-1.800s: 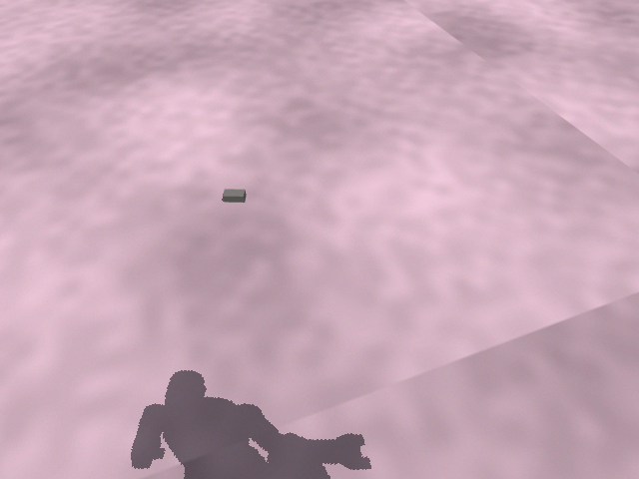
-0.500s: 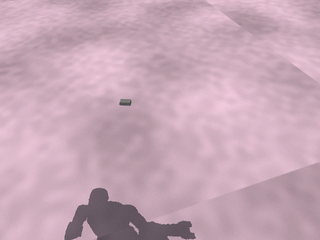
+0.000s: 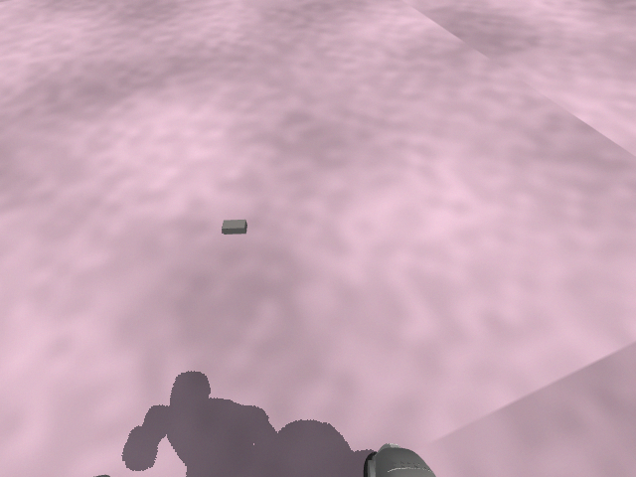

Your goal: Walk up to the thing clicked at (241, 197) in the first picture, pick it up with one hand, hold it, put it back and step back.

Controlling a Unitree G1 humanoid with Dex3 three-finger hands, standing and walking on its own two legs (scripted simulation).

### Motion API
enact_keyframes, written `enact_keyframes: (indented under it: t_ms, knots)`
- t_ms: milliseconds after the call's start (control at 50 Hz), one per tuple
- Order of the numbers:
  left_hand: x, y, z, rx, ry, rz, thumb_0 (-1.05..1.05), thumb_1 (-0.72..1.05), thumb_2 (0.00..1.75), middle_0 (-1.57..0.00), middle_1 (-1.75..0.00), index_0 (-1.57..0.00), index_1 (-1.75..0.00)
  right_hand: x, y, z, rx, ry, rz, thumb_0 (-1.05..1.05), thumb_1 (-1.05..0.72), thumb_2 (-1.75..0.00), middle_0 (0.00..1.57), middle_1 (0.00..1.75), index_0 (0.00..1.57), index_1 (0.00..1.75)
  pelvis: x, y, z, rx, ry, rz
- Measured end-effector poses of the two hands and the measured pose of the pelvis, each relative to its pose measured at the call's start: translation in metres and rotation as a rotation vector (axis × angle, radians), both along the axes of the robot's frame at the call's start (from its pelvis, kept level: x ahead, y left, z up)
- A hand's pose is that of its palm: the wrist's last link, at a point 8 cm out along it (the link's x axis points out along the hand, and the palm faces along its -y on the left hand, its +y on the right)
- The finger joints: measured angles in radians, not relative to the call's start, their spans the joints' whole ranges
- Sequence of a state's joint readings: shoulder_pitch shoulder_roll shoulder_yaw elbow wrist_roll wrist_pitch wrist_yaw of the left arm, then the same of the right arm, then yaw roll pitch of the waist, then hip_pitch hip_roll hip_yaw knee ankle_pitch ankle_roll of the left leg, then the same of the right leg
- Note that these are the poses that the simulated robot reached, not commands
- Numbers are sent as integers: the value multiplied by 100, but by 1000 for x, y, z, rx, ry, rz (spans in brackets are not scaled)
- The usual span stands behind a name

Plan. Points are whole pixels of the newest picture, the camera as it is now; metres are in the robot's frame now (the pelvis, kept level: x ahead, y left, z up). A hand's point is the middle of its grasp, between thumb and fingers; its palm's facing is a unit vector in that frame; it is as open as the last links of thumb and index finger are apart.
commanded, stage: walk up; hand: left
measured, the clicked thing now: (234, 226) +1.16 +0.34 -0.75
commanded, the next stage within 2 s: none
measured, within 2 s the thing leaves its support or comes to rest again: neither
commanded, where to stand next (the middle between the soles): +0.71 +0.10 m, yaw -1 degrees
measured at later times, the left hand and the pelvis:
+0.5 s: hand (111, 426) +0.23 +0.32 -0.14, palm faces +0.02 -0.92 -0.39, open 7.4 cm; pelvis +0.21 +0.03 -0.01, yaw +2 degrees
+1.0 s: hand (147, 280) +0.48 +0.32 -0.13, palm faces -0.02 -0.90 -0.43, open 7.4 cm; pelvis +0.40 +0.04 -0.01, yaw +1 degrees
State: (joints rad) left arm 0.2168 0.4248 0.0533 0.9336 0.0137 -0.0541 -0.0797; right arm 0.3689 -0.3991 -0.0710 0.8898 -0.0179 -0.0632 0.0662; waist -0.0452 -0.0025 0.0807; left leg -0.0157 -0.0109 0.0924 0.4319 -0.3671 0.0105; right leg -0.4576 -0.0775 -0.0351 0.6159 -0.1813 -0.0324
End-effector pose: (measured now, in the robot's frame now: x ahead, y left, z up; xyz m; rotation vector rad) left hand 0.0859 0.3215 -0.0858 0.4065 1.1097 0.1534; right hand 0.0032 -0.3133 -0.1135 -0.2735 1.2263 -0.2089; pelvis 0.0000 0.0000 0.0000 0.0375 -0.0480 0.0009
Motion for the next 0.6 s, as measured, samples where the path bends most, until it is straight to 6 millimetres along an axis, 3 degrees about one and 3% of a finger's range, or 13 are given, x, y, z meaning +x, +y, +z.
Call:
enact_keyframes:
  t_ms: [60, 120, 260, 360, 460, 540, 600]
  knots:
    - [48, -12, 0, 20, -64, -13, 1, 90, 90, -20, -30, -21, -30, 26, -7, -19, 15, 16, -5, 0, -90, -90, 20, 30, 20, 30, 32, -9, -12, -16, -7, 5]
    - [80, -23, 5, 18, -135, -7, 1, 90, 90, -20, -30, -21, -30, 61, -8, -26, 27, 24, 18, 1, -90, -90, 20, 30, 20, 30, 54, -15, -13, -24, -14, 10]
    - [104, -26, 20, 8, -123, 29, 0, 90, 90, -21, -30, -21, -30, 157, -9, -4, 27, -64, 85, 1, -90, -90, 20, 30, 20, 30, 107, -13, 5, -35, -5, 13]
    - [111, -6, 15, 10, -58, 66, 0, 90, 90, -21, -30, -21, -30, 212, -7, 12, -5, -76, 120, 0, -90, -90, 20, 30, 20, 30, 147, -4, 8, -48, 6, 19]
    - [124, 25, -3, 5, 10, 110, 1, 90, 90, -21, -30, -21, -30, 273, 6, 21, -50, -87, 146, 0, -90, -90, 20, 30, 20, 30, 193, 17, 1, -70, 11, 27]
    - [149, 54, -25, 5, 68, 129, 1, 90, 90, -21, -30, -21, -30, 323, 27, 24, -91, -142, 160, 0, -90, -90, 20, 30, 20, 30, 232, 40, -11, -49, 8, 24]
    - [178, 62, -29, -1, 92, 120, 1, 90, 90, -20, -30, -21, -30, 345, 43, 30, -89, -186, 139, 0, -90, -90, 20, 30, 20, 30, 253, 51, -8, -56, 3, 22]
